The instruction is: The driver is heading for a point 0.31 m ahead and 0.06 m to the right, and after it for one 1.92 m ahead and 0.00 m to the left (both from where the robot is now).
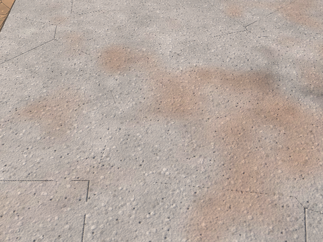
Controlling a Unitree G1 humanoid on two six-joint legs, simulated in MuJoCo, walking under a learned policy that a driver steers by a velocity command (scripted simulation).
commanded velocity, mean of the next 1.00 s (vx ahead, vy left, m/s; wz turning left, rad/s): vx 0.34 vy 0.00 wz -0.26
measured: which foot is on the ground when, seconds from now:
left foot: up 0.00-0.30, down 0.32-0.78, up 0.80-1.00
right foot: down 0.00-0.32, up 0.34-0.74, down 0.76-1.00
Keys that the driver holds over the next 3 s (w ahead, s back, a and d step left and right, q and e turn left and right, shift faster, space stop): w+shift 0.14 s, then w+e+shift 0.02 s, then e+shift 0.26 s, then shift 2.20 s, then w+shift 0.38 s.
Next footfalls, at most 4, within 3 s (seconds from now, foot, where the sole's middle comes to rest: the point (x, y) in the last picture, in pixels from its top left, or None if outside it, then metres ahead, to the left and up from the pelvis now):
0.32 left None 0.36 0.20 -0.78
0.76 right None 0.39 -0.03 -0.78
1.06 left None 0.40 0.20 -0.78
3.00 right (199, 240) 0.56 -0.11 -0.78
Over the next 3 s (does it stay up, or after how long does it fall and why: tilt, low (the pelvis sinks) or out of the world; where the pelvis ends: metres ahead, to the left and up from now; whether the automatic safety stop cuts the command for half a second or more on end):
stays up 0.48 0.03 -0.02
